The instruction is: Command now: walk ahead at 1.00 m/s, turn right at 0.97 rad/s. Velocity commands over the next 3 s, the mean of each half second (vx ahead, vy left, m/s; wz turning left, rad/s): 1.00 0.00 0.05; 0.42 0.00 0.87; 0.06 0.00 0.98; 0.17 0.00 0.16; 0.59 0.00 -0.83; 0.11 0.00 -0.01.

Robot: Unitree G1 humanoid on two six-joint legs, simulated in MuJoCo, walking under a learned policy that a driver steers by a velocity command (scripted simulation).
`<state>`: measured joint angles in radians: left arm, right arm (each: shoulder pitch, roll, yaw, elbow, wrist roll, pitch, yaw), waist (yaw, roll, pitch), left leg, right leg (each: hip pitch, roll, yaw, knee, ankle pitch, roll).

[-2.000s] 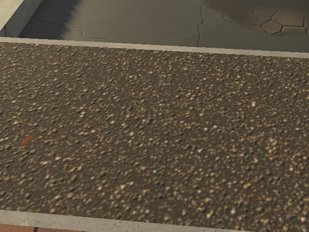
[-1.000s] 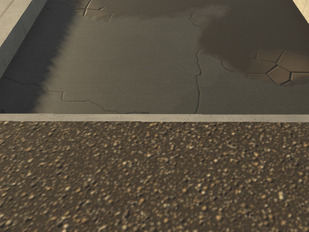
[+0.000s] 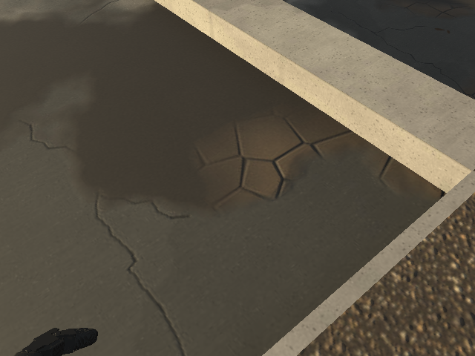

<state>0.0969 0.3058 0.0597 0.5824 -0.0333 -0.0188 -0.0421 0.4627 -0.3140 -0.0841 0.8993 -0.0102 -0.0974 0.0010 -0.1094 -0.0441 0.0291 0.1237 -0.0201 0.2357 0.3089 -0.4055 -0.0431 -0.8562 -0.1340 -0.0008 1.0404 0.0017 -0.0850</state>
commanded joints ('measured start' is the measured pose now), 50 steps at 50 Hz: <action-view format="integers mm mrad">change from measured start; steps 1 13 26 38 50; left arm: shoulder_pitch -84 164 322 200 47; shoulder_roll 8 9 25 25 29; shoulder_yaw -11 24 37 -24 16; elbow -75 67 169 -44 -40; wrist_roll -2 52 44 28 34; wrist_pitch -20 -111 -118 -115 -32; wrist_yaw -34 -15 94 58 78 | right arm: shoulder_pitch -128 -95 -358 36 -308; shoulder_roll -143 -74 -37 -205 -87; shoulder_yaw -11 23 -6 -59 -31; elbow -93 -111 -205 -153 -283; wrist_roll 2 65 8 -8 49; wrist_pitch -16 7 69 55 125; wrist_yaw -7 -13 88 37 -54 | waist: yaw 61 90 151 3 151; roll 38 40 23 -15 166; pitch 146 -34 146 -544 -225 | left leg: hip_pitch -139 -677 -953 514 -499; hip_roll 250 180 106 342 -1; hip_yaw -27 -411 -333 -813 -664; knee -134 976 418 253 212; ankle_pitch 645 184 868 1235 407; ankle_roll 104 129 126 596 218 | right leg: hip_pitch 93 656 787 -155 514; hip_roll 27 -131 -124 136 200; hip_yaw -82 295 -178 153 141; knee -183 -778 -535 1040 -498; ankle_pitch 86 -331 -133 -787 -25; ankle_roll -35 -155 -8 201 202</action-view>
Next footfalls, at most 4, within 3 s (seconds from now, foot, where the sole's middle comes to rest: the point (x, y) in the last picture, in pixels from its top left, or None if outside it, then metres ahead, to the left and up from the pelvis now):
0.14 right None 0.33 -0.10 -0.76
0.70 left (206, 297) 0.77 0.09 -0.93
1.04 right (234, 238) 0.99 -0.03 -0.93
1.40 left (205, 306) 0.74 0.09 -0.93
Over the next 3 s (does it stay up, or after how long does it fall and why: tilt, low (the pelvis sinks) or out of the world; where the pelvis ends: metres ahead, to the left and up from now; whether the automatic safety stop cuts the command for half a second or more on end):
stays up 1.35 0.35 -0.16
